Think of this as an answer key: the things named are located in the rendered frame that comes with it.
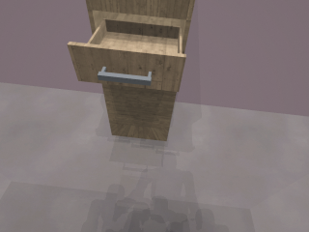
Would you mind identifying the cabinet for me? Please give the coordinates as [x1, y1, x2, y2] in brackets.
[86, 0, 195, 141]

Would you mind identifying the drawer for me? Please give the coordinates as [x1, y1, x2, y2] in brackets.
[67, 18, 186, 92]

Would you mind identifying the handle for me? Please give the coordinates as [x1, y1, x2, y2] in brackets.
[98, 67, 152, 86]

